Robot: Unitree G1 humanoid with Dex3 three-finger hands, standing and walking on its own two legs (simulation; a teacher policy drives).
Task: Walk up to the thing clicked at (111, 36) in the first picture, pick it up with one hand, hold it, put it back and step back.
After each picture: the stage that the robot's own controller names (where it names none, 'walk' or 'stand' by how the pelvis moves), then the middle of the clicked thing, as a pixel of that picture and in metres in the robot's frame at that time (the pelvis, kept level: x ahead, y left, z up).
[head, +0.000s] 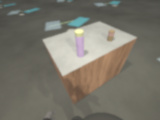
stand; (110, 35) +0.91 -0.14 +0.03
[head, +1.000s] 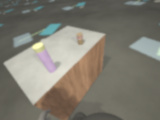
walk; (80, 39) +0.79 +0.19 +0.06
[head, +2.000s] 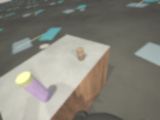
walk; (80, 54) +0.57 +0.18 +0.04
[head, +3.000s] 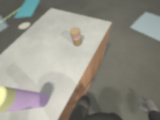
walk; (76, 37) +0.53 +0.23 +0.07
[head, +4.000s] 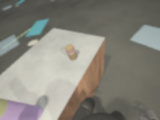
stand; (71, 52) +0.45 +0.27 +0.07
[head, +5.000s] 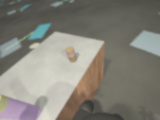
stand; (71, 54) +0.46 +0.27 +0.07
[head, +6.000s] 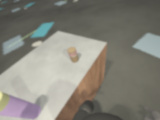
stand; (73, 55) +0.46 +0.25 +0.07
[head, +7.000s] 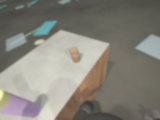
stand; (75, 55) +0.46 +0.24 +0.06
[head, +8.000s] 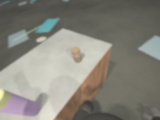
stand; (76, 55) +0.46 +0.22 +0.06
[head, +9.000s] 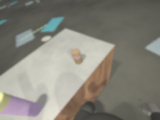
stand; (77, 56) +0.45 +0.21 +0.05
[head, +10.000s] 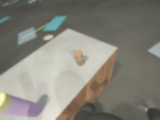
stand; (79, 58) +0.45 +0.19 +0.04
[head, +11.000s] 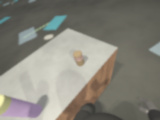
stand; (79, 58) +0.44 +0.19 +0.04
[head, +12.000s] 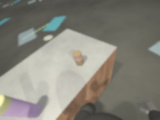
stand; (78, 58) +0.44 +0.19 +0.04
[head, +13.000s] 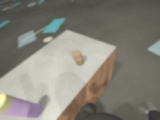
stand; (78, 58) +0.45 +0.20 +0.05
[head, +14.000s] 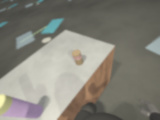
stand; (77, 57) +0.45 +0.20 +0.05
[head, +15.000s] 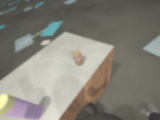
stand; (78, 58) +0.45 +0.21 +0.05
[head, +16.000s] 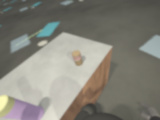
stand; (77, 58) +0.45 +0.21 +0.05
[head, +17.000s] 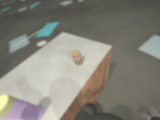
stand; (77, 58) +0.46 +0.21 +0.05
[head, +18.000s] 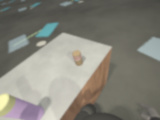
stand; (77, 58) +0.45 +0.21 +0.05
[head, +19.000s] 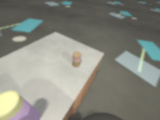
stand; (76, 59) +0.46 +0.19 +0.04
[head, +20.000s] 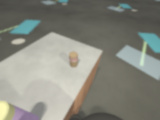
stand; (73, 59) +0.46 +0.19 +0.04
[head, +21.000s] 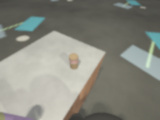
stand; (73, 61) +0.42 +0.19 +0.04
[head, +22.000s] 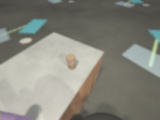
stand; (71, 62) +0.43 +0.21 +0.03
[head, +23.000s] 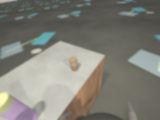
rise first; (73, 64) +0.44 +0.24 +0.04
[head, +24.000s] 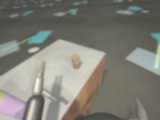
rise first; (76, 62) +0.47 +0.21 +0.04
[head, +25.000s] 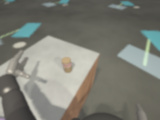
go down; (67, 65) +0.41 +0.22 +0.04
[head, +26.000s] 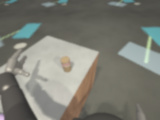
go down; (66, 64) +0.42 +0.22 +0.04
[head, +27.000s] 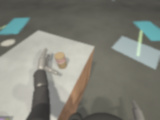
close in; (61, 60) +0.42 +0.23 +0.06
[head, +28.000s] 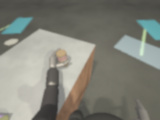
close; (62, 58) +0.43 +0.23 +0.08
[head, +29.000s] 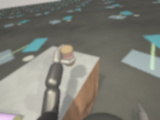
lift; (68, 56) +0.35 +0.17 +0.24
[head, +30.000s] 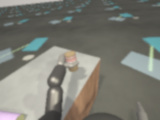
hold; (71, 61) +0.34 +0.17 +0.20
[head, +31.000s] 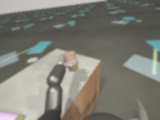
hold; (71, 61) +0.34 +0.17 +0.21
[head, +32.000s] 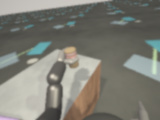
hold; (72, 58) +0.34 +0.16 +0.24
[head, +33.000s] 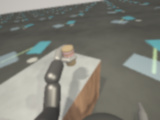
crouch; (69, 56) +0.34 +0.18 +0.25
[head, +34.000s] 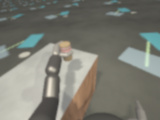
lower; (66, 51) +0.41 +0.20 +0.21
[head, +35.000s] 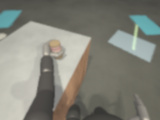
lower; (56, 50) +0.47 +0.24 +0.10
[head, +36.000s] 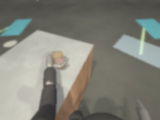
lower; (59, 60) +0.41 +0.24 +0.08
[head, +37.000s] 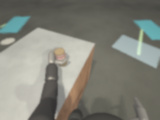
lower; (61, 57) +0.43 +0.23 +0.08
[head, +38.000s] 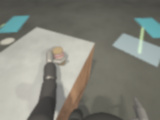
lower; (59, 56) +0.44 +0.24 +0.09
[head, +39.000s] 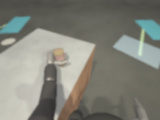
open; (60, 58) +0.43 +0.24 +0.08
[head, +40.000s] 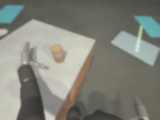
rise; (58, 54) +0.43 +0.24 +0.09
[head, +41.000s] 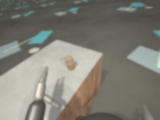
sink last; (70, 63) +0.44 +0.25 +0.05
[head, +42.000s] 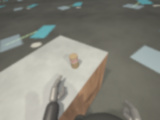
stand; (74, 61) +0.44 +0.22 +0.05
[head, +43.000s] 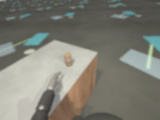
stand; (68, 59) +0.52 +0.25 +0.05
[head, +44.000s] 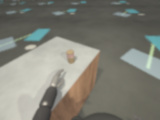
stand; (70, 56) +0.54 +0.24 +0.04
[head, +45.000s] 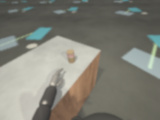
stand; (71, 56) +0.54 +0.23 +0.04
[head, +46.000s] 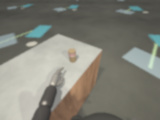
stand; (72, 55) +0.54 +0.22 +0.04
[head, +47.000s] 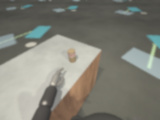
stand; (71, 55) +0.54 +0.22 +0.04
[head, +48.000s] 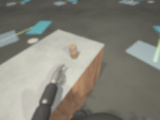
walk; (73, 52) +0.55 +0.20 +0.05
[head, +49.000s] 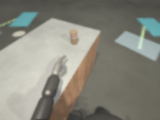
walk; (73, 37) +0.68 +0.16 +0.06
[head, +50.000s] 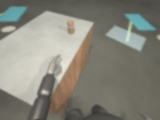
walk; (70, 27) +0.82 +0.22 +0.04
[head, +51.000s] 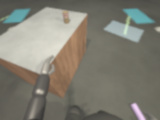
walk; (66, 17) +1.02 +0.31 +0.06
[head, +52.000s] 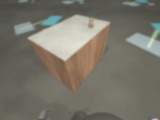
stand; (91, 23) +1.16 +0.16 +0.05
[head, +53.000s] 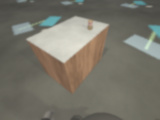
stand; (90, 25) +1.15 +0.13 +0.03
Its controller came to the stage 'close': yes
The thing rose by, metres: 0.23
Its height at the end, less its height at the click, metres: +0.00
